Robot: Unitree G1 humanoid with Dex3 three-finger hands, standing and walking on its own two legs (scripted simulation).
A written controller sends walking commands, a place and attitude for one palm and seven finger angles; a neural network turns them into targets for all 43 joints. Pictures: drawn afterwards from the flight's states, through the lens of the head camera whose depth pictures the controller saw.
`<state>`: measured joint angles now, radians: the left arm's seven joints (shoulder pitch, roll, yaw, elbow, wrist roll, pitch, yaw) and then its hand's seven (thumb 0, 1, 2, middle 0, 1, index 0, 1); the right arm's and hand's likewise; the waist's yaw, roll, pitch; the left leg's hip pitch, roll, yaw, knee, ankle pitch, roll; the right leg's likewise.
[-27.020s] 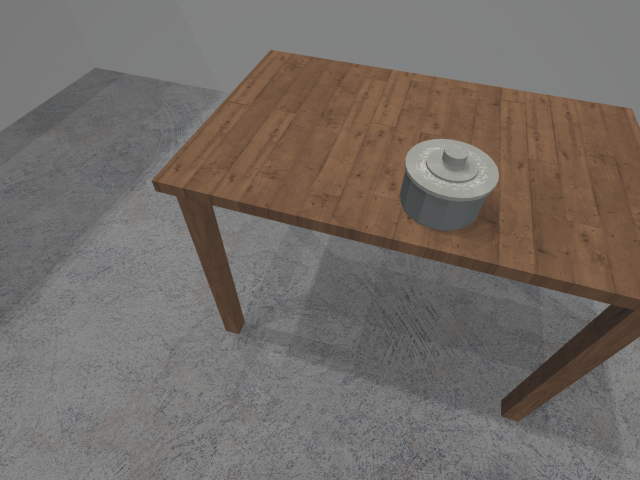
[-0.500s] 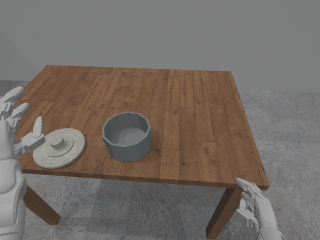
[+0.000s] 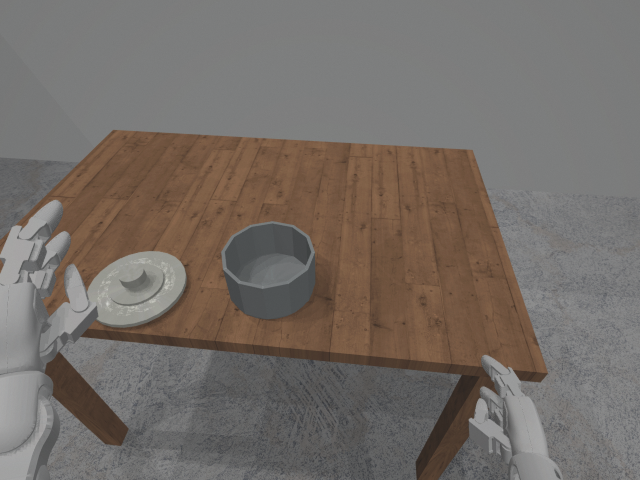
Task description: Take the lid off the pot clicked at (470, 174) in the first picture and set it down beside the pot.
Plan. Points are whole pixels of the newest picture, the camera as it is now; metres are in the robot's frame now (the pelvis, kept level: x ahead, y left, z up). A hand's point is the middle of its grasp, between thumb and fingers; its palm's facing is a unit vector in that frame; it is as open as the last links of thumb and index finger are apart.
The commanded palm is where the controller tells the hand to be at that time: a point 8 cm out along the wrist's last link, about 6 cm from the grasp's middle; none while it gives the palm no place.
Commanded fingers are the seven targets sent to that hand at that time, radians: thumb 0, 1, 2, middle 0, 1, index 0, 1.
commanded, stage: draw the hand back to the body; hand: left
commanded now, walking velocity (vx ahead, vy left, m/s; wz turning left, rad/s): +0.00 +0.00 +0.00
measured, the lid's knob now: (132, 275) +0.42 +0.38 -0.03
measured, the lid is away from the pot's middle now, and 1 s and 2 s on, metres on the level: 0.24 0.24 0.24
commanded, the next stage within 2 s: step back with the hand held close in 0.46 s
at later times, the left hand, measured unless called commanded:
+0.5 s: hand (97, 342) +0.19 +0.24 +0.16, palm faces +0.40 -0.85 -0.35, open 7.4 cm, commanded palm +0.14 +0.28 +0.17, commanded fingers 0.00 0.90 0.90 -0.20 -0.30 -0.20 -0.30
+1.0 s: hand (72, 368) +0.17 +0.26 +0.14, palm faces +0.28 -0.84 -0.46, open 7.4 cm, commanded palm +0.12 +0.30 +0.17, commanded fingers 0.00 0.90 0.90 -0.20 -0.30 -0.20 -0.30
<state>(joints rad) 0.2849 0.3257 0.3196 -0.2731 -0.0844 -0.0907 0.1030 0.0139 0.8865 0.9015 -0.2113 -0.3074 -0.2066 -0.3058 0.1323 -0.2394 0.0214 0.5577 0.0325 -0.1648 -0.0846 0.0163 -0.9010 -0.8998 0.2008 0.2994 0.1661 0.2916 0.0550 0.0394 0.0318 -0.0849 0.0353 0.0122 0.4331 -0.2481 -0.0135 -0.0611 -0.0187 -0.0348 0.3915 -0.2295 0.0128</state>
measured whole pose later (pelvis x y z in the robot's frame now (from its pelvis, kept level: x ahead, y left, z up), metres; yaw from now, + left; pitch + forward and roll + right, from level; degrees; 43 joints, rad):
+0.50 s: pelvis +0.01 +0.00 +0.00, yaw +0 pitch -5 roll -1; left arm 0.52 0.32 0.28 -0.50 -0.06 -0.08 0.11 0.01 0.89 0.90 -0.21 -0.31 -0.21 -0.30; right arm 0.16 -0.23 0.01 0.53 0.02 -0.17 -0.09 0.02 -0.90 -0.90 0.20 0.30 0.17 0.30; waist 0.06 0.04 0.02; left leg -0.10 0.04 0.01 0.47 -0.28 -0.01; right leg -0.07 -0.01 -0.03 0.41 -0.25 0.01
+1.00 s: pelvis -0.02 +0.02 -0.01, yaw -2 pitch -1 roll +0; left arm 0.63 0.41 0.37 -0.64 -0.06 -0.16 0.09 0.02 0.89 0.90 -0.22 -0.31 -0.21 -0.30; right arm 0.13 -0.20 0.01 0.48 0.03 -0.08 -0.06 0.01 -0.90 -0.90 0.20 0.30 0.18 0.29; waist 0.05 -0.05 0.09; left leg -0.28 0.00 0.05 0.56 -0.27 0.03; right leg -0.28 -0.06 -0.01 0.55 -0.26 0.04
